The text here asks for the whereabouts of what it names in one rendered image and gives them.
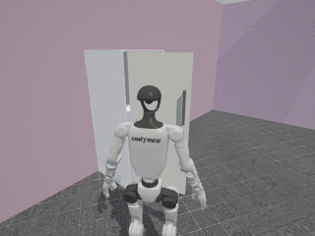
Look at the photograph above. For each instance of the robot left forearm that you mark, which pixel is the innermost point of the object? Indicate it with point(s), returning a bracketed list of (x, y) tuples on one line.
[(109, 171)]

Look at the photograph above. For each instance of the robot left shin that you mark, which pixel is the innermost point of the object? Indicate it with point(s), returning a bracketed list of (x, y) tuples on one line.
[(130, 228)]

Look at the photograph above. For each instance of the robot left thigh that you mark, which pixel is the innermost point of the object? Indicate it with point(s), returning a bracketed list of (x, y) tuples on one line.
[(135, 208)]

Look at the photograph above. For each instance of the robot right upper arm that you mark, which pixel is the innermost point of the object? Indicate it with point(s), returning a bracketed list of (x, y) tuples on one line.
[(177, 135)]

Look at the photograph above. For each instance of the handle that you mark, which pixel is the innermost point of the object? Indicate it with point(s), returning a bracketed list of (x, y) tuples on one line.
[(183, 107)]

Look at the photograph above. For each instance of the left robot hand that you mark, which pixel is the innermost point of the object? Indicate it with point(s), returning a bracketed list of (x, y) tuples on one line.
[(105, 187)]

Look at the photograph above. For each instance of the robot right forearm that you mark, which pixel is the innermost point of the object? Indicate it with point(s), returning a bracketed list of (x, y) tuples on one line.
[(194, 180)]

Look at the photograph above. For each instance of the robot left upper arm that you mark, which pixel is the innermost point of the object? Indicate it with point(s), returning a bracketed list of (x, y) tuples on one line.
[(120, 132)]

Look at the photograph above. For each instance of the fridge door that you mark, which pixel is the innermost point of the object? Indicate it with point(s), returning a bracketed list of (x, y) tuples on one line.
[(171, 73)]

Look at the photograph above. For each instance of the right robot hand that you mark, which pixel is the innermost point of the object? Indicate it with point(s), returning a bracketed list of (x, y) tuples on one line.
[(202, 199)]

